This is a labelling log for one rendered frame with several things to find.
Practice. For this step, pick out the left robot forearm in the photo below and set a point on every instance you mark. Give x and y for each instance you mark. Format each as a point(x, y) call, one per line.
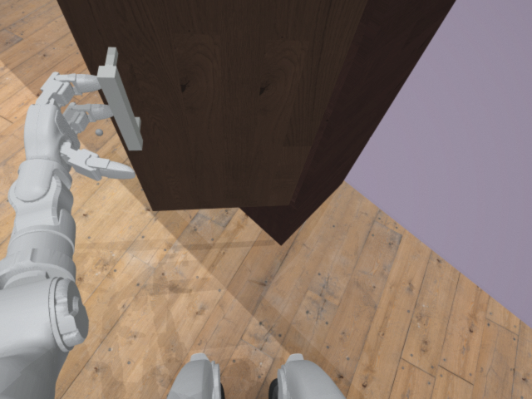
point(42, 243)

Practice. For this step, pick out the handle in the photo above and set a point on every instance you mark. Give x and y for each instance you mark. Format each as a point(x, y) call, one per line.
point(115, 93)

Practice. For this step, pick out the robot thigh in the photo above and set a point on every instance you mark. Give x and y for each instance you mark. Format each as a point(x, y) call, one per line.
point(198, 379)
point(303, 379)

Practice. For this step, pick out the robot right thigh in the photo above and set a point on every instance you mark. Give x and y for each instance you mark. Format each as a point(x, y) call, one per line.
point(303, 379)

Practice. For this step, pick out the left robot upper arm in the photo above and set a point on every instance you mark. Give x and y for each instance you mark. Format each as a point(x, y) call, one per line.
point(40, 323)

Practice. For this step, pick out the robot left thigh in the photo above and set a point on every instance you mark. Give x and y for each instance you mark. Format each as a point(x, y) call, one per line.
point(198, 379)

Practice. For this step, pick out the cupboard door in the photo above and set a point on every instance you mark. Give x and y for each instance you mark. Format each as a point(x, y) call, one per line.
point(230, 93)

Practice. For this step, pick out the left robot hand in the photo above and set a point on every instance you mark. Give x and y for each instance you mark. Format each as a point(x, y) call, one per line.
point(47, 129)

